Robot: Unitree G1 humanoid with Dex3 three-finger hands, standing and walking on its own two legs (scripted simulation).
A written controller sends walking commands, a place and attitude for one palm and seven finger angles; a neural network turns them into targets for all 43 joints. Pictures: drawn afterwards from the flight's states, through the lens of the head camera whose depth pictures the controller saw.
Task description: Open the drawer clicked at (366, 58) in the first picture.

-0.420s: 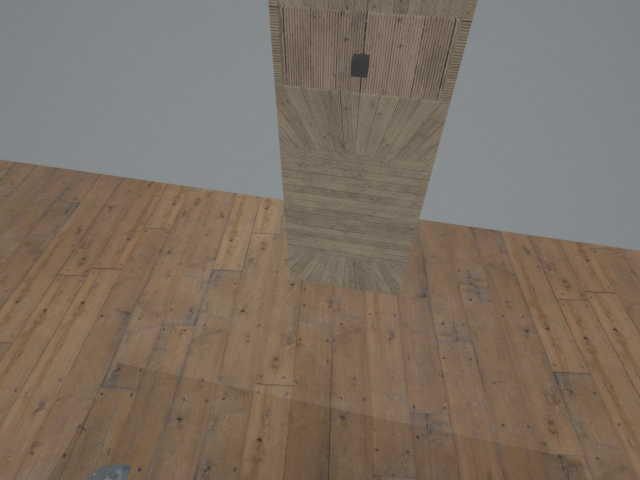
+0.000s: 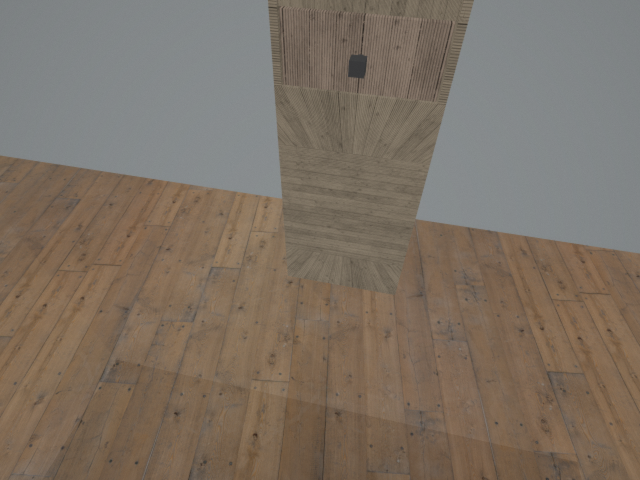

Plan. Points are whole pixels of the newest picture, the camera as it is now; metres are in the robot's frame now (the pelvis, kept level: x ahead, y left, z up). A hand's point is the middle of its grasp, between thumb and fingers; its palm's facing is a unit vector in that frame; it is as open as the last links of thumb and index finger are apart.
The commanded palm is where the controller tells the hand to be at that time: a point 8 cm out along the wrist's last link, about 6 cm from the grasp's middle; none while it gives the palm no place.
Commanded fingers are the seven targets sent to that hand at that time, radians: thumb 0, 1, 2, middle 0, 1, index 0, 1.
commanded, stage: stand and wait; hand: left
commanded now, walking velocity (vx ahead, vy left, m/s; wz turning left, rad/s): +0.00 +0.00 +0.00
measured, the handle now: (358, 63) +0.94 -0.03 +0.12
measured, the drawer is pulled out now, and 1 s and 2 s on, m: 0.00 0.00 0.00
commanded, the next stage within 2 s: look at it before walking up in 0.40 s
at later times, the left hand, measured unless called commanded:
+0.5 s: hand out of the picture +0.06 +0.24 -0.15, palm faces -0.03 -0.94 -0.34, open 7.4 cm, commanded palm none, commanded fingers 0.00 0.90 0.90 -0.20 -0.30 -0.20 -0.30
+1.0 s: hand out of the picture +0.08 +0.24 -0.15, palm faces -0.03 -0.94 -0.34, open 7.4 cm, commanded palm none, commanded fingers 0.00 0.90 0.90 -0.20 -0.30 -0.20 -0.30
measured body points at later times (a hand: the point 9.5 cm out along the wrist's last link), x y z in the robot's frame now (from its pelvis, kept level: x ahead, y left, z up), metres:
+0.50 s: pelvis -0.01 -0.01 +0.00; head -0.01 -0.01 +0.45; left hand +0.06 +0.29 -0.13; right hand +0.05 -0.30 -0.14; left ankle +0.01 +0.12 -0.74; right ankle +0.01 -0.12 -0.74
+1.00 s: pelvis +0.00 -0.01 +0.00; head +0.00 -0.01 +0.45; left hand +0.08 +0.29 -0.13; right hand +0.08 -0.30 -0.13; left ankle +0.01 +0.12 -0.74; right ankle +0.01 -0.12 -0.74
